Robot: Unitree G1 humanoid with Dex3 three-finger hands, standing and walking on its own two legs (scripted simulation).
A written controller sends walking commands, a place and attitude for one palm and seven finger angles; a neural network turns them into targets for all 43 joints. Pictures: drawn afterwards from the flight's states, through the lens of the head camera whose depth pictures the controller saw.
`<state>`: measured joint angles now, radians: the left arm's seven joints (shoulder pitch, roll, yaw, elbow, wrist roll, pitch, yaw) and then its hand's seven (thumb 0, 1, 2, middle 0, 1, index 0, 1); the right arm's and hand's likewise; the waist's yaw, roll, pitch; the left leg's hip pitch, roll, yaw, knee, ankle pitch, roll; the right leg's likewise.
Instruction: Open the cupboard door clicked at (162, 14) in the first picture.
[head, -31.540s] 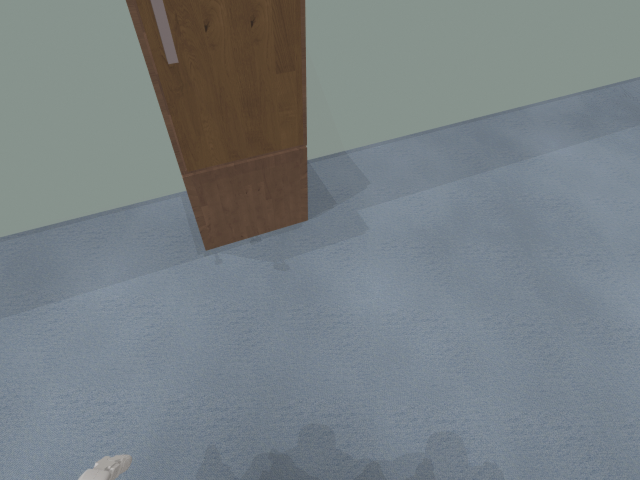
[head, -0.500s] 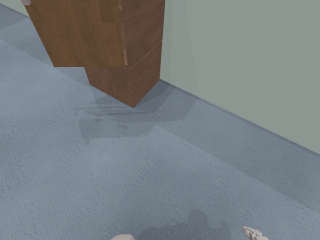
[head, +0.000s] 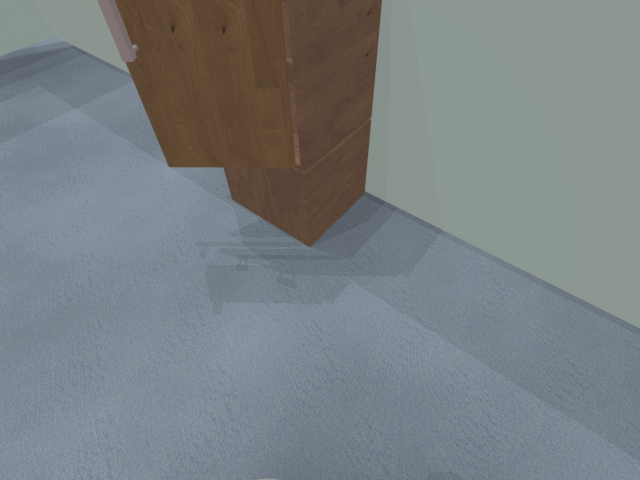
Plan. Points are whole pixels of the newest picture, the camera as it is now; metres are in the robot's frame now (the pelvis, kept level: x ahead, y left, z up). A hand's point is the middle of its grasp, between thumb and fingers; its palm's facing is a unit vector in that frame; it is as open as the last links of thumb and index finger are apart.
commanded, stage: take the last steps up to it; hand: left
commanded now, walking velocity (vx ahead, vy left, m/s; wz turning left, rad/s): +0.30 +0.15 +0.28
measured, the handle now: (120, 22) +1.02 +0.52 +0.11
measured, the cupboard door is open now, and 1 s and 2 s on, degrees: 37 37 37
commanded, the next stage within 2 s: come to a stop and stand still in 1.12 s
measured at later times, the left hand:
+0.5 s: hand out of the picture +0.09 +0.30 -0.19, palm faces +0.22 -0.96 -0.20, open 7.4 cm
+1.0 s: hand (160, 304) +0.42 +0.33 -0.15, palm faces +0.11 -0.97 -0.19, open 7.4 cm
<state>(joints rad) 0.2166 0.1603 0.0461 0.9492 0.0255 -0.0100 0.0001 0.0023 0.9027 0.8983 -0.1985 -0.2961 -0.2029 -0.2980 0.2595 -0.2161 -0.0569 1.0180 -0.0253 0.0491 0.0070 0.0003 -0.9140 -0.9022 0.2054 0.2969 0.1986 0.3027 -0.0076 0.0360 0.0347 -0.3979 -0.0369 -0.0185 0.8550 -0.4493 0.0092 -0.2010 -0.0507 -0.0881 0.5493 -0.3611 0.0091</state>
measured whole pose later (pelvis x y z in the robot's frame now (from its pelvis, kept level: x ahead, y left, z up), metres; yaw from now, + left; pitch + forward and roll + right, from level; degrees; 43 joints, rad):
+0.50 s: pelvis +0.15 +0.12 -0.01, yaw +7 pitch +0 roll +1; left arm 0.32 0.19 0.07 1.09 0.02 0.00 0.00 0.01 0.91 0.90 -0.20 -0.30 -0.20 -0.30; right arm 0.14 -0.17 -0.03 0.97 -0.03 -0.04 0.00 0.00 -0.91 -0.90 0.20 0.30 0.20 0.30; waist 0.04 -0.04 0.08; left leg -0.37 -0.02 0.15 0.63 -0.25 0.08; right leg -0.41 -0.15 -0.06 1.29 -0.44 0.01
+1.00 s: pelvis +0.34 +0.15 +0.00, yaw +6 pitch +0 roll +0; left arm 0.17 0.13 0.04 0.96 0.02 -0.06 0.00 0.00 0.90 0.90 -0.20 -0.30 -0.20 -0.30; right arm 0.40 -0.16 -0.03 1.14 -0.02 -0.01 0.00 0.00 -0.91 -0.90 0.20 0.30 0.20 0.30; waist -0.03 0.03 0.06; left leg -0.33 -0.01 0.07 1.05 -0.42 0.01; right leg -0.27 -0.05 -0.15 0.55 -0.27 -0.03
